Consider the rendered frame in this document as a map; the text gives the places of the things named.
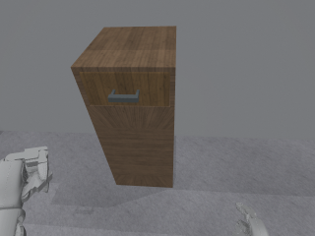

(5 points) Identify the cabinet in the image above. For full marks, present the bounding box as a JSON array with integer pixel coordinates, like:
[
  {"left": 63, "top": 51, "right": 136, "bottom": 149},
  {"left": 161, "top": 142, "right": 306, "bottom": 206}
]
[{"left": 70, "top": 26, "right": 176, "bottom": 188}]

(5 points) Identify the robot left hand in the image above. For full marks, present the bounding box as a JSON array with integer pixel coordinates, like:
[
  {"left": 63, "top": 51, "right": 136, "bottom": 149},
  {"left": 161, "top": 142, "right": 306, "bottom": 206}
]
[{"left": 0, "top": 147, "right": 52, "bottom": 208}]

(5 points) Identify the drawer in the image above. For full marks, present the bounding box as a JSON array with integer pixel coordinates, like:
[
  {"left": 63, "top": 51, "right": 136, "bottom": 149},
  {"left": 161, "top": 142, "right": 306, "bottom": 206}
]
[{"left": 79, "top": 72, "right": 170, "bottom": 106}]

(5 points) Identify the handle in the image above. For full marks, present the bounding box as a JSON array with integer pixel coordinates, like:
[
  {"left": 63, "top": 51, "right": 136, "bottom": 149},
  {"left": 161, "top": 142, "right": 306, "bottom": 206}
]
[{"left": 107, "top": 89, "right": 140, "bottom": 103}]

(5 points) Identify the robot right hand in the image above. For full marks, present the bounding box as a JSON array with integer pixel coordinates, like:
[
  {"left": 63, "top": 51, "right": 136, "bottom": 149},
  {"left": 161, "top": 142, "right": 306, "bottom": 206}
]
[{"left": 232, "top": 202, "right": 270, "bottom": 236}]

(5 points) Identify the robot left forearm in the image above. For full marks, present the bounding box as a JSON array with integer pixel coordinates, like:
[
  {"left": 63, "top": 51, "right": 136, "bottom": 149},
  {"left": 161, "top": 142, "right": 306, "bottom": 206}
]
[{"left": 0, "top": 206, "right": 27, "bottom": 236}]

